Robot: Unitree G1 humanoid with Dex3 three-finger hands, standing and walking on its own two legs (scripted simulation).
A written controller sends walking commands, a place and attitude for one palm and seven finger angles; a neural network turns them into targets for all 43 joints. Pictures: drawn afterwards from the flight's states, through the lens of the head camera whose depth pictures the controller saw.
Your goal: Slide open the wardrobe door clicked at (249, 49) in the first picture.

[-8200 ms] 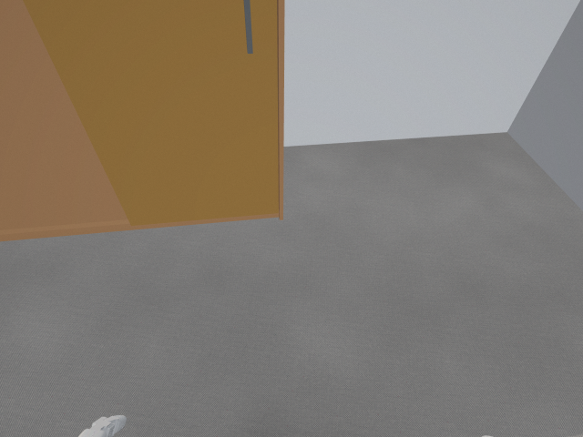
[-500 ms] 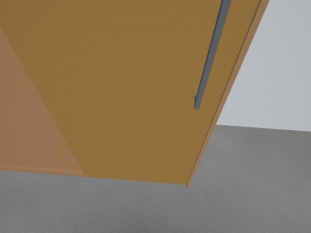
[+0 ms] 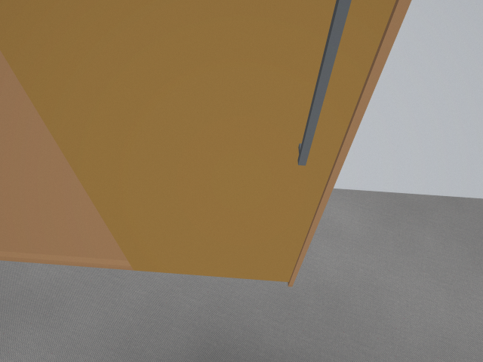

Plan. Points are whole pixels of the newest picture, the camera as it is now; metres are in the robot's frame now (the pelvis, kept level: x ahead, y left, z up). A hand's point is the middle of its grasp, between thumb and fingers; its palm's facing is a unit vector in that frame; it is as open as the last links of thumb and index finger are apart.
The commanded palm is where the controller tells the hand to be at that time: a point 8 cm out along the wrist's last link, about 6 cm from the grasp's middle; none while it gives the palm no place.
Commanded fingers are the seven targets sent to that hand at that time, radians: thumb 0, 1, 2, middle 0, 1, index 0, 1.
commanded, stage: shuffle to correct the standing spot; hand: right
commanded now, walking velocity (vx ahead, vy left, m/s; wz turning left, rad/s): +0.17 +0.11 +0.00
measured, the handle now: (318, 88) +0.52 -0.10 +0.20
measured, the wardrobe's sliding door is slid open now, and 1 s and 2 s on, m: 0.00 0.00 0.00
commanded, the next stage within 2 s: come to a stop and stand still in 0.16 s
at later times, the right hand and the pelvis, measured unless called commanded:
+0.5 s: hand out of the picture +0.03 -0.15 -0.19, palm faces +0.07 +0.99 -0.15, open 7.4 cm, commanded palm none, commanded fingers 0.00 -0.90 -0.90 0.20 0.30 0.20 0.30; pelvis +0.06 +0.01 -0.01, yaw -1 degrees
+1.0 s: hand out of the picture +0.10 -0.15 -0.16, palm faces +0.02 +0.97 -0.26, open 7.4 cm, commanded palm none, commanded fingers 0.00 -0.90 -0.90 0.20 0.30 0.20 0.30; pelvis +0.02 +0.03 -0.01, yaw +0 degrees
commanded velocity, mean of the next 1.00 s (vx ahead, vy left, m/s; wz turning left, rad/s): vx -0.01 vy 0.03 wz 0.00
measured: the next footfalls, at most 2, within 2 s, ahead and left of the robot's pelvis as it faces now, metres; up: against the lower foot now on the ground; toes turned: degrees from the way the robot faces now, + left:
left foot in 0.70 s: +0.11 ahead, +0.11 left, +0.00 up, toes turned +1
right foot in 0.98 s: +0.06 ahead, -0.09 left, +0.00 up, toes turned -3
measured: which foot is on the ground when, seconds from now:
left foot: down 0.00-0.54, up 0.56-0.68, down 0.70-1.00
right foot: down 0.00-0.74, up 0.76-0.96, down 0.98-1.00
